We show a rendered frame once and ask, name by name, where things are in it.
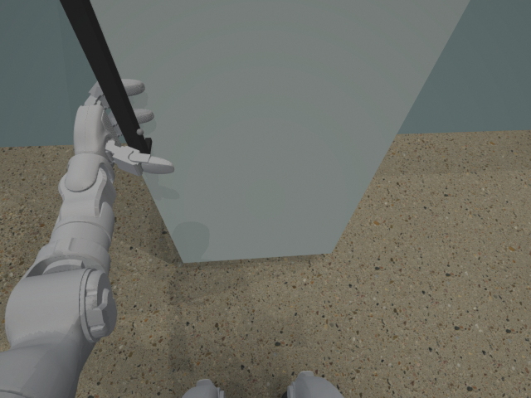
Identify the right robot shin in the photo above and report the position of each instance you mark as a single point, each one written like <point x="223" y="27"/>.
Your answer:
<point x="304" y="374"/>

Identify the left robot hand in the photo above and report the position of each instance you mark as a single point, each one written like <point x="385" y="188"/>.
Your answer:
<point x="94" y="129"/>

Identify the fridge door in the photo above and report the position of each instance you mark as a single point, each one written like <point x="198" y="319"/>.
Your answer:
<point x="275" y="114"/>

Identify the left robot forearm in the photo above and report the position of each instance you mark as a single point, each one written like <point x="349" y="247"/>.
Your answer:
<point x="83" y="231"/>

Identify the robot left upper arm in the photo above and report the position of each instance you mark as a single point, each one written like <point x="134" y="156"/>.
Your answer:
<point x="54" y="322"/>

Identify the left robot shin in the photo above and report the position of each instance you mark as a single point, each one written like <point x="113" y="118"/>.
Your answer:
<point x="204" y="382"/>

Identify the robot shin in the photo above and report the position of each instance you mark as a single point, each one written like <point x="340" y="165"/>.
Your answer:
<point x="204" y="382"/>
<point x="304" y="374"/>

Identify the handle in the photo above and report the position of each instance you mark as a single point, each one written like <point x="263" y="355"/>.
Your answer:
<point x="87" y="29"/>

